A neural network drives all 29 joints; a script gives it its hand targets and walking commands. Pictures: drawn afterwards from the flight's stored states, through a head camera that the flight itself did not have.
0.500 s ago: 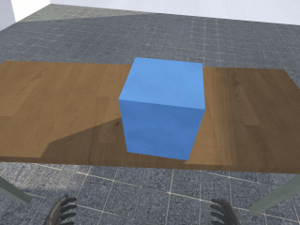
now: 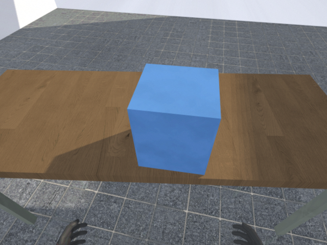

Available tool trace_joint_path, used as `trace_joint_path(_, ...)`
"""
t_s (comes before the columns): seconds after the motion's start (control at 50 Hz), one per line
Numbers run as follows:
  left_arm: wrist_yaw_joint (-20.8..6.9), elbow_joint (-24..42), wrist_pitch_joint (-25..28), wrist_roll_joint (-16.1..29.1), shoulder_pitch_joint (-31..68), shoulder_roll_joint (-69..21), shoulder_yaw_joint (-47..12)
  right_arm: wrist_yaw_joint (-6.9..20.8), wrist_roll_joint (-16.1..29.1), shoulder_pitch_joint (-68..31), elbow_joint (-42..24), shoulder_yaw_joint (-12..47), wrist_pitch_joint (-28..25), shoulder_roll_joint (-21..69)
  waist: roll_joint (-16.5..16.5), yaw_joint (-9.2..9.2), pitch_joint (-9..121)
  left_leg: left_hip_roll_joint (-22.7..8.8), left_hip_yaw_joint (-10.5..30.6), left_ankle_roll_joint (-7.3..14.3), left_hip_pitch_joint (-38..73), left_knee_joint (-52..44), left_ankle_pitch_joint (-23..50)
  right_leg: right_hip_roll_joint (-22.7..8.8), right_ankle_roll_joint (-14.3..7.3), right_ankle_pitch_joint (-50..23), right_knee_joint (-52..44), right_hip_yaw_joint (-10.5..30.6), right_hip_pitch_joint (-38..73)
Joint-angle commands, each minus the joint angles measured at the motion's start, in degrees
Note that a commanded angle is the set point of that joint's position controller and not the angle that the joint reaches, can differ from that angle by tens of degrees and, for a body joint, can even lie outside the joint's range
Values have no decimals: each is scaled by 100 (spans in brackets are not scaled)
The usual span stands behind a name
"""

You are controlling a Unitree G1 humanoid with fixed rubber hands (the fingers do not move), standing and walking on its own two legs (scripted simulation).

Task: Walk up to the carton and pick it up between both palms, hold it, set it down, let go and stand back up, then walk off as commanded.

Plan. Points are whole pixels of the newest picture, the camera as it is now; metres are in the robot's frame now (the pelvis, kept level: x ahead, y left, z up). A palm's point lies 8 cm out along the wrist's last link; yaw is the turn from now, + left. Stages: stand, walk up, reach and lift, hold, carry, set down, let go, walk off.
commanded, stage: stand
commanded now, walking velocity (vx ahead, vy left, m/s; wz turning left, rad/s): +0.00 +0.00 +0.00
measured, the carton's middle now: (175, 120) +0.47 -0.05 +0.04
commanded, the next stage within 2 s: none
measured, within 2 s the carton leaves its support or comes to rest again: neither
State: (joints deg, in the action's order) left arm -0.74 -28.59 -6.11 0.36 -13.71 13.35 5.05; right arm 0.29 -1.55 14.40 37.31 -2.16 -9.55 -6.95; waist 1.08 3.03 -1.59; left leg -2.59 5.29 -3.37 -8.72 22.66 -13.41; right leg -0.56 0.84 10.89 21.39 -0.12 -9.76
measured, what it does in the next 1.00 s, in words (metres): stands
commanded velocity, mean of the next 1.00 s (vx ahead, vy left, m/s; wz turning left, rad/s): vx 0.00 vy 0.00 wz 0.00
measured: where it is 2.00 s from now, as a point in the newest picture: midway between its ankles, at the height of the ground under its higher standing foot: outside the picture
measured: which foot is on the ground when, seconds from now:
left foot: down 0.00-1.00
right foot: down 0.00-1.00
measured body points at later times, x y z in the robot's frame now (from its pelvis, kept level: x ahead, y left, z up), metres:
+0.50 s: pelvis +0.01 +0.00 +0.00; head +0.03 -0.01 +0.45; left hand +0.14 +0.28 -0.10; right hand +0.10 -0.28 -0.12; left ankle -0.01 +0.16 -0.74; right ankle +0.01 -0.13 -0.74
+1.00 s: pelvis +0.01 +0.00 +0.00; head +0.03 -0.01 +0.45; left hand +0.12 +0.28 -0.11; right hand +0.09 -0.29 -0.13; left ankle -0.01 +0.16 -0.74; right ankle +0.01 -0.13 -0.74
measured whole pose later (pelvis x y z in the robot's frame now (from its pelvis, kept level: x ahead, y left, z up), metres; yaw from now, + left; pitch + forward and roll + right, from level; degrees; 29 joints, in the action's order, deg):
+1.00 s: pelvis +0.01 +0.00 +0.00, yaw +0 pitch +0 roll +0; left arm -0.7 -47.1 -0.3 -1.7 -13.3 17.0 5.0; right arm 0.0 -1.8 14.4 47.7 -2.1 -1.1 -17.0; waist 1.4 3.0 -1.6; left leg -2.5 5.3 -3.4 -8.7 23.3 -14.9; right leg -0.6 0.8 13.3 23.8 -0.1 -10.6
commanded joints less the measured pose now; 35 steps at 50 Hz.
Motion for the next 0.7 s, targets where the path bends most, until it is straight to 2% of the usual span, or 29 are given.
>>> trace_joint_path(0.0, 97, -29, 630, -331, 292, 1541, 259, -145, -217, -95, 41, -335, 511, -1881, -28, -372, 310, -47, -321, 366, -599, 88, 351, -407, -218, -297, 213, 298, 352)
trace_joint_path(0.06, 1, -112, 744, -295, 433, 1502, 233, -51, -184, -161, 22, -294, 586, -1903, 41, -402, 174, -6, -288, 415, -680, 67, -207, -393, -259, 380, 41, 437, 41)
trace_joint_path(0.16, -23, -417, 798, -299, 403, 1681, 182, 37, -157, -127, 232, -240, 668, -2029, -66, -374, 119, -16, -247, 501, -546, 87, -214, -423, -293, 523, -52, 535, -123)
trace_joint_path(0.2, -24, -513, 824, -291, 396, 1725, 180, 46, -153, -101, 288, -233, 693, -2127, -49, -376, 148, -35, -228, 505, -495, 79, -68, -419, -295, 342, -24, 530, -73)
trace_joint_path(0.26, -20, -675, 839, -267, 326, 1766, 171, 41, -134, -118, 329, -232, 717, -2254, 60, -384, 302, -95, -192, 509, -402, 90, 346, -422, -304, -322, 118, 460, 137)
trace_joint_path(0.38, 2, -903, 856, -228, 315, 1754, 140, 1, -95, -137, 334, -240, 747, -2323, 11, -363, 482, -187, -169, 498, -186, 122, 951, -470, -337, -1174, 219, 400, 324)
trace_joint_path(0.46, 10, -1031, 851, -227, 351, 1764, 140, -5, -87, -135, 370, -245, 759, -2330, 55, -347, 548, -194, -202, 492, -144, 106, 1016, -485, -356, -1309, 228, 395, 405)
trace_joint_path(0.68, 25, -1326, 850, -204, 390, 1742, 103, -46, -60, -143, 543, -237, 774, -2365, 46, -312, 482, -237, -162, 482, -74, 25, 973, -479, -357, -1105, 129, 389, 353)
